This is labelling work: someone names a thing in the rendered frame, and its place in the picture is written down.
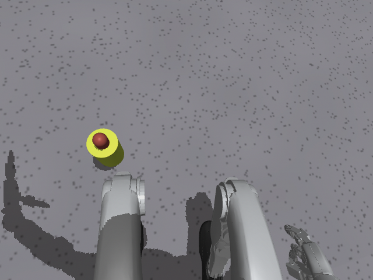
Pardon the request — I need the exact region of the right robot hand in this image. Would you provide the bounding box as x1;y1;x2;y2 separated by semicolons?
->
284;225;334;280

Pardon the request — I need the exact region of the right robot foot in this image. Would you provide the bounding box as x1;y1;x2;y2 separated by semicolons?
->
199;220;223;280

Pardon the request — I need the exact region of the bottle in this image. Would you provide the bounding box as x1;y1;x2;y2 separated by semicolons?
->
86;128;124;167

